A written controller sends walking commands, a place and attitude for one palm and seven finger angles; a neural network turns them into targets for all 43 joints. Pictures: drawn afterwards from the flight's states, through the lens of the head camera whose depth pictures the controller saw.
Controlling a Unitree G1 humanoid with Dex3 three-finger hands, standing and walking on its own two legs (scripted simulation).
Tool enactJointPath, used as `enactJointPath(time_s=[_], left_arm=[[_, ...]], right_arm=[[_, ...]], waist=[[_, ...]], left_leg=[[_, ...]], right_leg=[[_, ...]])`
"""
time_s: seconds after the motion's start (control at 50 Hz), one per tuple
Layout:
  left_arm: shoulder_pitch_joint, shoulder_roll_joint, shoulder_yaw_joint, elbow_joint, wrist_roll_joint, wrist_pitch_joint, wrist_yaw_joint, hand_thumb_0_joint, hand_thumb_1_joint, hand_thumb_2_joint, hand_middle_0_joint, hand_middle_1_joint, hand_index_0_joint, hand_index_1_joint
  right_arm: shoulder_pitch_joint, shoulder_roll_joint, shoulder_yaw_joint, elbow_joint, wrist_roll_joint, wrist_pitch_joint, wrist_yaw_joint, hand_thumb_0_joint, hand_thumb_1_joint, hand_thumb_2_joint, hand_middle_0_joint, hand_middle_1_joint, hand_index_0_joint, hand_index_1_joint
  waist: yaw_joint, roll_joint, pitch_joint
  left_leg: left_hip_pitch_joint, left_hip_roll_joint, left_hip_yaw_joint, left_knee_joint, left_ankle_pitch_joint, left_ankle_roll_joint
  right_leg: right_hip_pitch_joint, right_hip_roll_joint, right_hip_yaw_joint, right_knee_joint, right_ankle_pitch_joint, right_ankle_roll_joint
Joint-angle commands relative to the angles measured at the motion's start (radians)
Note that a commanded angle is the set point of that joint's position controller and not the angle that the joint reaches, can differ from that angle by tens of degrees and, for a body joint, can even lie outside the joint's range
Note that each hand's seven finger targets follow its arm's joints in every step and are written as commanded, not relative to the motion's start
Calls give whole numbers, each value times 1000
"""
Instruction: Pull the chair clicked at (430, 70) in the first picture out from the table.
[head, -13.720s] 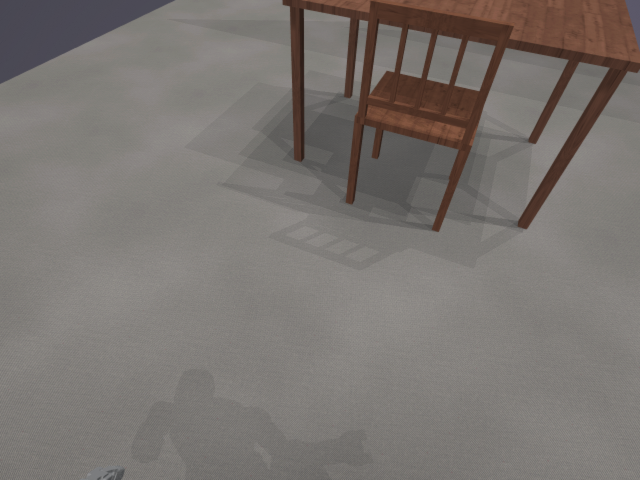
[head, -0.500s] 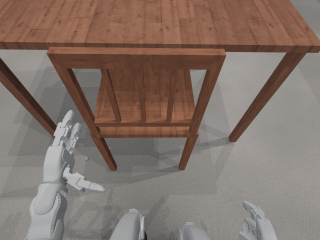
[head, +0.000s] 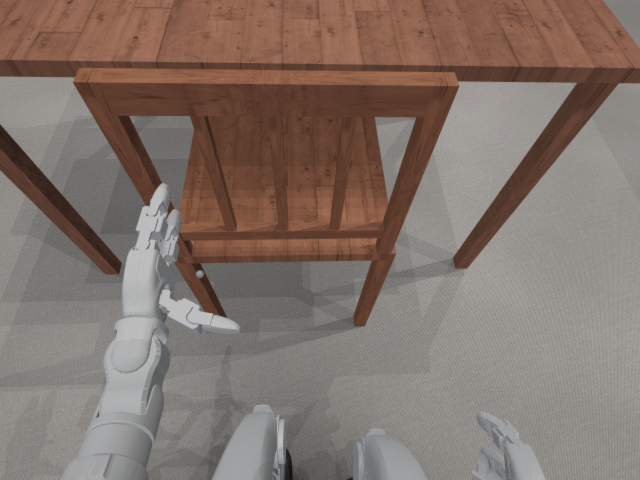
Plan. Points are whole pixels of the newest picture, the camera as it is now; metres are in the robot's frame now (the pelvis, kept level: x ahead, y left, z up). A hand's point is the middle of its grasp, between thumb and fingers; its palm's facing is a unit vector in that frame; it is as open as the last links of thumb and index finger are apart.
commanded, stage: aim the fingers beside a spindle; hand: left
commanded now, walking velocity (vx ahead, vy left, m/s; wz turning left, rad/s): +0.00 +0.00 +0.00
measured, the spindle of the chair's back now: (279, 179) +0.52 +0.08 +0.00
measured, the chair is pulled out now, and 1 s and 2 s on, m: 0.00 0.00 0.00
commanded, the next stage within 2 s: push the fingers through the gap in 0.88 s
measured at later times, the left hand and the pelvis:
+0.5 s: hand (213, 259) +0.38 +0.15 +0.01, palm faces +0.09 -0.99 -0.04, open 16.9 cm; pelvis +0.00 +0.00 -0.01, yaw -1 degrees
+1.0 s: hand (215, 259) +0.38 +0.15 +0.01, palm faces +0.08 -1.00 -0.04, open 17.0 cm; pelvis +0.00 -0.01 -0.01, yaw +0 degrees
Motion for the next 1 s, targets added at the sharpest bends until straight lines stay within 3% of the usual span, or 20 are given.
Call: enactJointPath(time_s=[0.0, 0.06, 0.1, 0.12, 0.18, 0.22, 0.28, 0.42, 0.48, 0.54, 0.56, 0.68, 0.72, 0.74, 0.84, 0.88, 0.9, 0.92, 0.96, 0.98], left_arm=[[-290, 115, 29, -183, 9, -93, 12, 0, -500, 300, -60, -80, -60, -80], [-325, 77, -8, -152, 16, -90, 16, 0, -500, 300, -60, -80, -60, -80], [-330, 106, 23, -122, 21, -92, 25, 0, -500, 300, -60, -80, -60, -80], [-357, 97, 15, -114, 23, -94, 30, 0, -500, 300, -60, -80, -60, -80], [-356, 115, 38, -103, 33, -101, 50, 0, -500, 300, -60, -80, -60, -80], [-384, 96, 23, -88, 40, -104, 61, 0, -500, 300, -60, -80, -60, -80], [-332, 129, 64, -93, 41, -108, 72, 0, -500, 300, -60, -80, -60, -80], [-327, 153, 89, -78, 22, -109, 54, 0, -500, 300, -60, -80, -60, -80], [-354, 128, 50, -129, 19, -130, 36, 0, -500, 300, -60, -80, -60, -80], [-368, 69, -14, -113, 12, -126, 21, 0, -500, 300, -60, -80, -60, -80], [-370, 76, -8, -106, 11, -125, 19, 0, -500, 300, -60, -80, -60, -80], [-399, 118, 33, -87, 30, -121, 46, 0, -500, 300, -60, -80, -60, -80], [-363, 145, 70, -82, 30, -124, 59, 0, -500, 300, -60, -80, -60, -80], [-378, 122, 44, -90, 32, -125, 59, 0, -500, 300, -60, -80, -60, -80], [-339, 156, 83, -74, 30, -121, 56, 0, -500, 300, -60, -80, -60, -80], [-353, 107, 29, -80, 25, -115, 39, 0, -500, 300, -60, -80, -60, -80], [-328, 129, 55, -72, 19, -113, 35, 0, -500, 300, -60, -80, -60, -80], [-339, 108, 30, -79, 15, -112, 30, 0, -500, 300, -60, -80, -60, -80], [-328, 119, 41, -89, 8, -111, 22, 0, -500, 300, -60, -80, -60, -80], [-359, 122, 39, -80, 10, -113, 23, 0, -500, 300, -60, -80, -60, -80]], right_arm=[[29, -157, -64, -99, 0, -28, -3, 0, -900, -900, 200, 300, 200, 300], [38, -156, -66, -93, -1, -19, 1, 0, -900, -900, 200, 300, 200, 300], [45, -162, -69, -88, -3, -11, 2, 0, -900, -900, 200, 300, 200, 300], [45, -160, -69, -83, -3, -7, 3, 0, -900, -900, 200, 300, 200, 300], [54, -160, -70, -84, -6, 5, 9, 0, -900, -900, 200, 300, 200, 300], [54, -157, -70, -81, -9, 14, 13, 0, -900, -900, 200, 300, 200, 300], [58, -157, -71, -93, -9, 27, 18, 0, -900, -900, 200, 300, 200, 300], [51, -151, -66, -96, -2, 43, 11, 0, -900, -900, 200, 300, 200, 300], [51, -150, -67, -94, 0, 35, 10, 0, -900, -900, 200, 300, 200, 300], [52, -149, -69, -83, 0, 30, 9, 0, -900, -900, 200, 300, 200, 300], [57, -153, -71, -79, 2, 27, 7, 0, -900, -900, 200, 300, 200, 300], [49, -155, -69, -79, -2, 34, 8, 0, -900, -900, 200, 300, 200, 300], [46, -154, -68, -89, -3, 38, 8, 0, -900, -900, 200, 300, 200, 300], [41, -150, -66, -92, -4, 39, 10, 0, -900, -900, 200, 300, 200, 300], [41, -150, -65, -99, -2, 44, 11, 0, -900, -900, 200, 300, 200, 300], [38, -147, -62, -99, 1, 43, 13, 0, -900, -900, 200, 300, 200, 300], [42, -152, -66, -97, 1, 44, 12, 0, -900, -900, 200, 300, 200, 300], [39, -150, -65, -101, 2, 44, 11, 0, -900, -900, 200, 300, 200, 300], [43, -152, -67, -101, 4, 41, 10, 0, -900, -900, 200, 300, 200, 300], [44, -153, -65, -94, 4, 41, 9, 0, -900, -900, 200, 300, 200, 300]], waist=[[-28, 21, -375], [-38, 39, -380], [-28, 25, -388], [-39, 13, -384], [-23, 32, -415], [-33, 30, -414], [-9, 29, -447], [-24, -34, -395], [-26, 39, -425], [-51, 19, -399], [-55, 6, -393], [-35, 36, -410], [-21, 7, -420], [-30, 11, -418], [-17, -4, -421], [-34, 21, -404], [-25, 4, -402], [-37, -17, -404], [-30, 4, -404], [-39, -6, -391]], left_leg=[[403, 7, -103, -129, 213, -26], [425, 8, -111, -125, 233, -29], [404, 7, -109, -119, 223, -30], [402, 8, -110, -115, 223, -29], [417, 7, -113, -112, 255, -34], [411, 8, -110, -103, 256, -33], [410, 6, -102, -107, 276, -34], [302, -3, -70, -95, 226, -18], [368, 1, -79, -98, 247, -23], [379, 4, -87, -95, 238, -21], [383, 6, -93, -94, 240, -20], [378, 0, -94, -92, 228, -24], [364, -2, -87, -91, 241, -23], [357, -4, -81, -89, 239, -21], [329, -5, -74, -89, 231, -21], [344, -2, -75, -90, 233, -19], [339, -2, -75, -90, 230, -20], [328, -3, -72, -87, 230, -16], [331, -4, -73, -85, 237, -17], [328, -2, -78, -86, 229, -17]], right_leg=[[13, -6, 64, -171, 258, 13], [-18, -6, 54, -161, 261, 11], [-12, -5, 59, -158, 257, 11], [-24, -5, 57, -156, 259, 13], [-18, -4, 54, -141, 280, 8], [-33, -4, 55, -137, 283, 11], [8, -2, 61, -135, 309, 10], [78, -3, 91, -156, 332, 22], [46, -3, 83, -149, 327, 16], [18, -2, 77, -161, 311, 18], [6, -2, 72, -157, 307, 17], [-6, -6, 72, -146, 287, 14], [26, -4, 79, -146, 310, 15], [32, -5, 82, -149, 316, 18], [68, -3, 93, -151, 327, 19], [44, -4, 87, -154, 327, 19], [49, -4, 88, -157, 323, 18], [60, -4, 92, -160, 334, 22], [61, -4, 92, -157, 336, 18], [46, -4, 89, -156, 327, 19]])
